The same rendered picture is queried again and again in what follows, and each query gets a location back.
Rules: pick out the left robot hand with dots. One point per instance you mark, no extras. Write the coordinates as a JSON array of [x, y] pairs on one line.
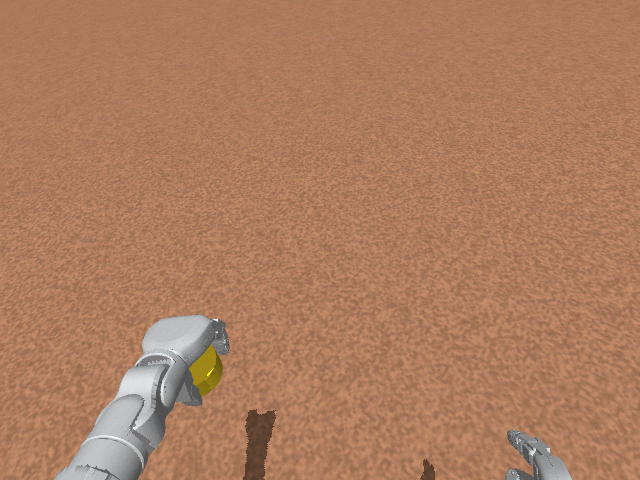
[[188, 337]]

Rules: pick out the tin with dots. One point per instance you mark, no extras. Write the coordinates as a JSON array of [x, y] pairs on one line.
[[207, 371]]

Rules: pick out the left robot arm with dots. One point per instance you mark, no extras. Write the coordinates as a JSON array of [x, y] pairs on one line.
[[130, 427]]

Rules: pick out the right robot hand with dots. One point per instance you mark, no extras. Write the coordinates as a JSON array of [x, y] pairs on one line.
[[537, 454]]

